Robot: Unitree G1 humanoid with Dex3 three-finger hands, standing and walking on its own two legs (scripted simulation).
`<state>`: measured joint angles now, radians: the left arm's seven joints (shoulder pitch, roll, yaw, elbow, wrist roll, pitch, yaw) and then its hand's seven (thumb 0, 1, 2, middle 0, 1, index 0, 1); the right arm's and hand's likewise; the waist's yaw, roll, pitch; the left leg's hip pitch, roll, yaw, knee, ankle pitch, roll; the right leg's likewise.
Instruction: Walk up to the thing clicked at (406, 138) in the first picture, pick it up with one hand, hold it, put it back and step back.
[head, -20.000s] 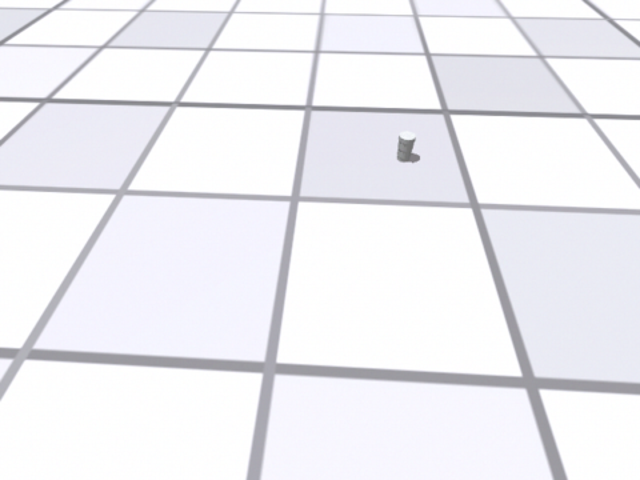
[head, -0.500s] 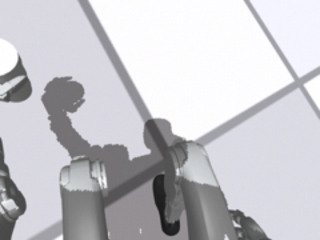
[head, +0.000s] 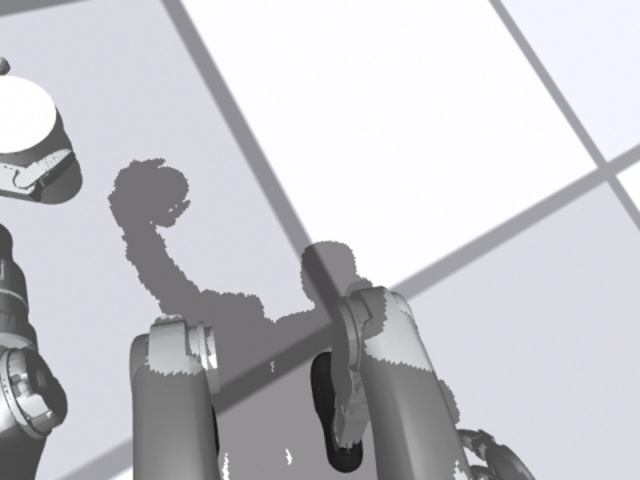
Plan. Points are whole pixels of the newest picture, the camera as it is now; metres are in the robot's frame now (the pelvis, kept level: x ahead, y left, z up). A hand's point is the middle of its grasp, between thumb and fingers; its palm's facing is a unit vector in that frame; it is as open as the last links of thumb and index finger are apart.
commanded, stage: settle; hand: left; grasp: from the side
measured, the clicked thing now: (32, 152) +0.52 +0.27 -0.08
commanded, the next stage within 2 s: lift in 0.02 s
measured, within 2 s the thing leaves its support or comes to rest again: neither
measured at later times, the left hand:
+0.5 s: hand out of the picture +0.50 +0.27 +0.02, palm faces +0.22 -0.97 -0.05, open 11.4 cm
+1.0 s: hand out of the picture +0.44 +0.25 +0.17, palm faces +0.25 -0.97 -0.05, open 11.4 cm
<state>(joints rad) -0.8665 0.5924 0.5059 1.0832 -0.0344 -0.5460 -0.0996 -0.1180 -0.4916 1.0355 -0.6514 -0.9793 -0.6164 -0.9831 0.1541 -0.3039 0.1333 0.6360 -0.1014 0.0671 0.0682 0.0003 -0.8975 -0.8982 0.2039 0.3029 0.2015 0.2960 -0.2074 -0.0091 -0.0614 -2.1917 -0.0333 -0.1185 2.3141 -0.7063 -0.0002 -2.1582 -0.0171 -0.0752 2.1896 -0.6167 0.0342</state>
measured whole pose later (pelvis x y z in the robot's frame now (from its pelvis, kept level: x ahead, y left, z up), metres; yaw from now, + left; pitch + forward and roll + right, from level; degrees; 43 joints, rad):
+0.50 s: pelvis +0.00 +0.00 +0.03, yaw +2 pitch +34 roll -7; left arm -0.80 0.53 0.48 0.98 -0.06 -0.49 -0.16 -0.12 -0.50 1.05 -0.65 -0.99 -0.62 -0.99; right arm 0.18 -0.29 0.08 0.64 -0.06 0.06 0.05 0.00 -0.94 -0.90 0.20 0.30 0.20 0.30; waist -0.17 0.01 -0.13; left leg -2.12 -0.03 -0.09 2.23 -0.70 0.00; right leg -2.10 -0.02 -0.05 2.12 -0.62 0.03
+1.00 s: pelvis +0.02 +0.00 +0.15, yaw +4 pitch +30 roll -4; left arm -0.46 0.33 0.33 0.53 -0.14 -0.29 -0.07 -0.13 -0.52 1.07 -0.66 -0.99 -0.62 -0.99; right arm 0.17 -0.25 0.01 0.61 0.03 0.01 -0.02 0.01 -0.93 -0.90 0.20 0.30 0.20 0.30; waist -0.08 0.03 -0.18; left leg -1.69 -0.01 -0.07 1.83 -0.67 0.00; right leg -1.68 -0.02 -0.04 1.75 -0.60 0.02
